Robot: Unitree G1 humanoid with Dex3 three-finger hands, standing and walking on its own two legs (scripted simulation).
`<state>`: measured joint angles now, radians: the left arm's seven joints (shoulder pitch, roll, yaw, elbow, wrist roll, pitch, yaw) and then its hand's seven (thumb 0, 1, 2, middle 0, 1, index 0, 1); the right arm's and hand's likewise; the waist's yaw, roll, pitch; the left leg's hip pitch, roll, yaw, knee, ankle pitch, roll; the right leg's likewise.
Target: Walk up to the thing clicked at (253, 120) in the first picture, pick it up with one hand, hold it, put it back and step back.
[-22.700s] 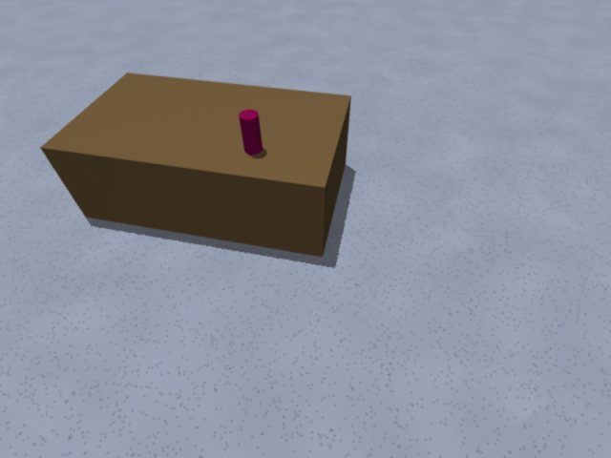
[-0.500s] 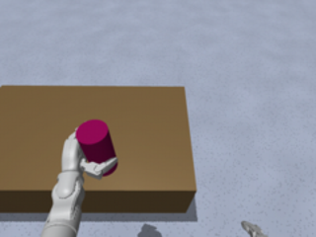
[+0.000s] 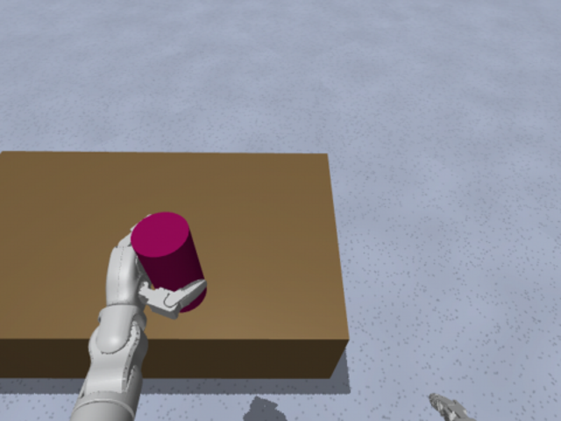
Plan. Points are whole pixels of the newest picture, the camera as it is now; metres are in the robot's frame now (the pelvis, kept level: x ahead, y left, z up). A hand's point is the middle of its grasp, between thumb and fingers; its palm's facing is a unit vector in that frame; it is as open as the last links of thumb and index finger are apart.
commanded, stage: hold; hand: left
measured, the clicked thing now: (173, 266) +0.33 +0.16 +0.04
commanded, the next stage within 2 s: crouch in 0.64 s
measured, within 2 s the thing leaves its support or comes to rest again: neither
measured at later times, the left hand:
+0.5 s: hand (175, 269) +0.33 +0.16 +0.04, palm faces +0.07 -1.00 -0.03, open 10.1 cm
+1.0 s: hand (178, 267) +0.35 +0.16 +0.01, palm faces +0.07 -1.00 -0.03, open 10.0 cm
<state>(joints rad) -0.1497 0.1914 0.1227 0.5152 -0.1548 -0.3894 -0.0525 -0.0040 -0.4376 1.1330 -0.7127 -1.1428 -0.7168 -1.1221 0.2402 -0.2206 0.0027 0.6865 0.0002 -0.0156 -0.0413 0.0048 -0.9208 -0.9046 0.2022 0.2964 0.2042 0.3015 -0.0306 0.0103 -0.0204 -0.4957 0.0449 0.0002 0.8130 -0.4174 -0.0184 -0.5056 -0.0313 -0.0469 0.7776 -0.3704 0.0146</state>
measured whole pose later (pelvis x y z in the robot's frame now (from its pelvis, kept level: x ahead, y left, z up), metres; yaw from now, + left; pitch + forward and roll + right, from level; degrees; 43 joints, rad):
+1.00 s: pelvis -0.01 +0.00 -0.01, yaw +0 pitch +9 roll -1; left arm -0.30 0.21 0.15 0.71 -0.14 -0.46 -0.07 0.00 -0.42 1.10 -0.74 -1.09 -0.75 -1.07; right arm 0.22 -0.22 0.00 0.70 -0.01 -0.03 -0.02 0.00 -0.90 -0.90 0.20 0.30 0.21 0.30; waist -0.05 0.00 -0.02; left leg -0.62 0.04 -0.01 0.89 -0.42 -0.02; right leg -0.62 -0.04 -0.05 0.86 -0.38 0.01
